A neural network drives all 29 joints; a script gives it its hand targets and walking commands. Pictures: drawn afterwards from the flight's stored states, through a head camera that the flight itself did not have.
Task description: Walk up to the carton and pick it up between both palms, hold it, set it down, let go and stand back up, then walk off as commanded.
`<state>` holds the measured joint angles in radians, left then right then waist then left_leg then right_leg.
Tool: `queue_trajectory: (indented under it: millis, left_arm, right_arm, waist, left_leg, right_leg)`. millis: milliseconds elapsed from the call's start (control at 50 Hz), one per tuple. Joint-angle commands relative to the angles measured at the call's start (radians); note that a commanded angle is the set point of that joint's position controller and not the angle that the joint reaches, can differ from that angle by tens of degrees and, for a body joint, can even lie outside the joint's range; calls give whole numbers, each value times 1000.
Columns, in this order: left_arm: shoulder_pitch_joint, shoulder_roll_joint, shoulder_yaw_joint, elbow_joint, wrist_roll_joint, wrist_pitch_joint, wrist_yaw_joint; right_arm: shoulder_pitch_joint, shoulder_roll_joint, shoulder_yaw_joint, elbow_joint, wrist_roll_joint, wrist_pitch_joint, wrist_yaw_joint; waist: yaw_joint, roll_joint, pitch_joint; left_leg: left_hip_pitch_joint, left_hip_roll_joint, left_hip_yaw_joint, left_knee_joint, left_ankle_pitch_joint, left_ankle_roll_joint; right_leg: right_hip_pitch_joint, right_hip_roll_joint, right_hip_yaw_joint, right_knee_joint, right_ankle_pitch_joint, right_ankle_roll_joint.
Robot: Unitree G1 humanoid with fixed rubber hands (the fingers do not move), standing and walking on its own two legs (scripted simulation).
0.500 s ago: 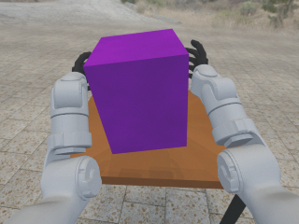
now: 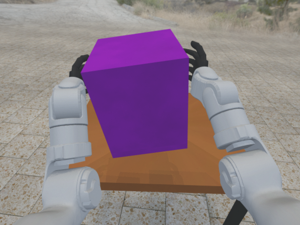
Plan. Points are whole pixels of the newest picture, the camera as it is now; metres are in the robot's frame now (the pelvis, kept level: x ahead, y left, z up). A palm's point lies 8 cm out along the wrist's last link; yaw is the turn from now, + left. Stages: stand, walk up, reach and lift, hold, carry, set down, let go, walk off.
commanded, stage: hold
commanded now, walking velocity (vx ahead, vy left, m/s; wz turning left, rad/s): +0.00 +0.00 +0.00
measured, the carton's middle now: (141, 92) +0.39 +0.00 +0.25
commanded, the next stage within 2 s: none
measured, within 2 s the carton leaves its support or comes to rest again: neither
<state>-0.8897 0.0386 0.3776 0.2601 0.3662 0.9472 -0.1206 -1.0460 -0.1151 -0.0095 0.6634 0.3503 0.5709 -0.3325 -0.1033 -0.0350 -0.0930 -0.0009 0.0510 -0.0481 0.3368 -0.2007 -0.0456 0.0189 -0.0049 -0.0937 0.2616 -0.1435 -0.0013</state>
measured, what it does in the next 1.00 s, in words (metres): stands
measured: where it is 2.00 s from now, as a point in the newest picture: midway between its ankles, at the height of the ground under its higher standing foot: outside the picture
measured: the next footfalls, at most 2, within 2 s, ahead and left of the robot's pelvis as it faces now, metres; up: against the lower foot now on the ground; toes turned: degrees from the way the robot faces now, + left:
none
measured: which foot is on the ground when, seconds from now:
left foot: down 0.00-1.00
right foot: down 0.00-1.00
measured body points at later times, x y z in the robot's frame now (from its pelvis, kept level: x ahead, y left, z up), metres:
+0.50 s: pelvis -0.01 -0.01 +0.00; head -0.11 +0.02 +0.44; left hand +0.36 +0.15 +0.29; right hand +0.36 -0.14 +0.32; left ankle +0.00 +0.14 -0.75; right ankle +0.01 -0.12 -0.75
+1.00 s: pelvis +0.00 -0.01 +0.00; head -0.10 +0.02 +0.44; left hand +0.37 +0.16 +0.29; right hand +0.37 -0.14 +0.32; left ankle +0.00 +0.14 -0.75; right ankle +0.01 -0.12 -0.75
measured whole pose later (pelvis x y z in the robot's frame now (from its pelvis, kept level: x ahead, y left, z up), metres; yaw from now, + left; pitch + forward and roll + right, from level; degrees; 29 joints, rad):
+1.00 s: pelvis +0.00 -0.01 +0.00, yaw +0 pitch -8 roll -1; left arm -0.91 0.06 0.40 0.30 0.37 0.93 -0.14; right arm -1.05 -0.10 -0.01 0.67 0.33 0.59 -0.35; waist -0.11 -0.04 -0.11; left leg -0.01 0.06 -0.05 0.33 -0.19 -0.05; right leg 0.00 0.00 -0.10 0.28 -0.15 -0.01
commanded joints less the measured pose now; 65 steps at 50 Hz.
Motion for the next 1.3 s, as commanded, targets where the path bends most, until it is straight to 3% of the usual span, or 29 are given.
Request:
queue_trajectory:
  millis: [0, 20, 100, 120, 180, 240, 280, 300, 360, 380, 420, 460, 500, 520, 560, 580, 640, 720, 740, 820, 860, 880, 960, 980, 1040, 1080, 1160, 1240, 1280]
  left_arm:
    - [-699, -514, -393, -164, -208, -102, -136]
    - [-730, -512, -361, -171, -196, -106, -138]
    - [-712, -497, -356, -134, -168, -93, -143]
    - [-728, -501, -331, -110, -157, -94, -136]
    - [-769, -525, -387, -154, -193, -109, -134]
    - [-723, -503, -334, -91, -165, -104, -138]
    - [-734, -526, -398, -137, -210, -106, -146]
    - [-731, -525, -398, -165, -225, -113, -141]
    - [-750, -518, -361, -99, -202, -118, -138]
    - [-713, -490, -316, -65, -175, -109, -143]
    - [-804, -495, -331, -48, -173, -112, -145]
    - [-808, -477, -295, -10, -152, -121, -148]
    - [-761, -463, -264, 19, -152, -121, -141]
    - [-810, -486, -269, 35, -148, -123, -146]
    - [-790, -467, -261, 40, -163, -133, -151]
    - [-816, -498, -313, 1, -187, -140, -149]
    - [-787, -469, -258, 51, -161, -136, -151]
    - [-760, -468, -246, 58, -157, -126, -162]
    - [-792, -483, -289, -3, -199, -140, -160]
    - [-779, -481, -292, 9, -177, -133, -155]
    - [-757, -482, -315, -76, -203, -136, -151]
    - [-761, -491, -342, -101, -224, -134, -148]
    - [-681, -492, -328, -41, -170, -100, -150]
    - [-726, -508, -355, -112, -178, -105, -155]
    - [-728, -495, -337, -157, -169, -102, -146]
    - [-732, -504, -328, -105, -166, -94, -146]
    - [-728, -518, -389, -198, -199, -103, -138]
    - [-678, -498, -331, -92, -170, -86, -149]
    - [-700, -499, -350, -123, -175, -91, -151]
  right_arm:
    - [-613, 595, 269, -282, 160, 15, 149]
    - [-624, 619, 281, -273, 160, 13, 151]
    - [-634, 602, 265, -270, 153, 12, 158]
    - [-695, 608, 273, -280, 151, 7, 160]
    - [-636, 617, 249, -245, 132, 4, 159]
    - [-647, 625, 258, -231, 128, 11, 153]
    - [-629, 620, 242, -252, 127, 3, 152]
    - [-649, 655, 285, -315, 149, -2, 146]
    - [-629, 637, 240, -224, 114, 14, 147]
    - [-627, 636, 233, -223, 110, 20, 146]
    - [-666, 635, 216, -162, 105, 18, 162]
    - [-683, 614, 193, -154, 86, 8, 180]
    - [-694, 625, 219, -160, 98, 2, 181]
    - [-721, 621, 190, -136, 84, 5, 173]
    - [-717, 618, 185, -162, 76, -4, 174]
    - [-699, 625, 174, -154, 67, -10, 170]
    - [-711, 621, 195, -157, 92, -9, 171]
    - [-671, 599, 168, -132, 67, 1, 161]
    - [-713, 632, 202, -226, 93, -13, 158]
    - [-698, 593, 184, -169, 94, -7, 160]
    - [-684, 636, 242, -262, 133, -9, 151]
    - [-671, 639, 255, -272, 140, -8, 146]
    - [-659, 599, 233, -251, 128, 9, 136]
    - [-622, 598, 231, -211, 131, 11, 142]
    - [-651, 610, 269, -311, 147, 7, 151]
    - [-615, 583, 229, -194, 119, 21, 158]
    - [-648, 631, 290, -318, 161, -2, 154]
    - [-652, 597, 253, -290, 126, 8, 151]
    - [-603, 599, 246, -243, 114, 14, 154]
  waist:
    - [-32, 79, -286]
    - [4, 73, -286]
    - [0, 98, -251]
    - [28, 65, -243]
    - [-20, 85, -284]
    - [14, 71, -246]
    - [-34, 74, -300]
    - [-7, 48, -357]
    - [-19, 55, -268]
    - [13, 52, -242]
    - [6, 122, -194]
    - [23, 114, -199]
    - [53, 49, -234]
    - [21, 50, -230]
    - [25, 24, -253]
    - [-12, 68, -270]
    - [27, 55, -266]
    - [-1, 31, -245]
    - [-5, 34, -332]
    - [-19, 82, -292]
    - [4, 73, -351]
    - [-22, 54, -364]
    - [-8, 93, -224]
    - [-31, 108, -259]
    - [23, 91, -308]
    - [-3, 92, -226]
    - [7, 84, -347]
    - [1, 41, -245]
    - [-6, 75, -257]
  left_leg:
    - [-89, -109, 60, -36, 316, -24]
    - [-78, -111, 61, -34, 323, -15]
    - [-128, -100, 68, -59, 244, -9]
    - [-137, -103, 64, -59, 211, -1]
    - [-129, -104, 71, -53, 222, -12]
    - [-121, -112, 64, -59, 217, 2]
    - [-107, -107, 61, -49, 270, -12]
    - [-83, -111, 62, -35, 291, -7]
    - [-128, -113, 68, -61, 180, 4]
    - [-131, -113, 76, -68, 171, 12]
    - [-192, -101, 71, -93, 88, 15]
    - [-256, -86, 77, -127, 11, 34]
    - [-215, -94, 76, -102, 96, 32]
    - [-212, -102, 75, -95, 84, 27]
    - [-191, -100, 79, -90, 86, 30]
    - [-177, -96, 80, -93, 91, 24]
    - [-174, -104, 82, -83, 113, 25]
    - [-179, -103, 80, -95, 110, 29]
    - [-159, -111, 82, -73, 147, 22]
    - [-165, -103, 75, -74, 147, 15]
    - [-100, -120, 80, -30, 277, 1]
    - [-78, -128, 72, -20, 302, -5]
    - [-102, -115, 67, -36, 243, -2]
    - [-102, -105, 65, -43, 254, -15]
    - [-97, -108, 69, -37, 293, -14]
    - [-137, -103, 65, -62, 224, -15]
    - [-65, -114, 69, -22, 356, -22]
    - [-108, -107, 75, -55, 236, -3]
    - [-134, -103, 75, -72, 215, -5]
  right_leg:
    - [239, 102, 31, 26, 250, 37]
    - [251, 97, 43, 27, 249, 34]
    - [240, 99, 26, 38, 189, 36]
    - [220, 103, 24, 31, 155, 36]
    - [231, 104, 31, 39, 177, 44]
    - [222, 89, 36, 19, 164, 39]
    - [248, 103, 31, 35, 203, 43]
    - [259, 96, 37, 38, 224, 47]
    - [210, 88, 38, 14, 138, 45]
    - [192, 81, 38, 11, 124, 49]
    - [191, 87, 41, 29, 52, 45]
    - [213, 90, 33, 45, 14, 44]
    - [227, 80, 40, 25, 64, 40]
    - [218, 88, 38, 26, 54, 43]
    - [194, 84, 33, 20, 46, 47]
    - [214, 75, 40, 14, 54, 37]
    - [186, 79, 39, 13, 60, 41]
    - [197, 77, 39, 9, 63, 42]
    - [233, 80, 35, 19, 96, 42]
    - [229, 88, 29, 32, 101, 44]
    - [230, 79, 44, 28, 221, 48]
    - [227, 83, 42, 28, 240, 50]
    - [199, 81, 36, 16, 190, 48]
    - [213, 91, 26, 26, 190, 43]
    - [234, 99, 21, 37, 208, 43]
    - [219, 99, 22, 30, 151, 34]
    - [253, 102, 31, 44, 262, 35]
    - [214, 91, 33, 22, 184, 37]
    - [226, 88, 34, 31, 178, 37]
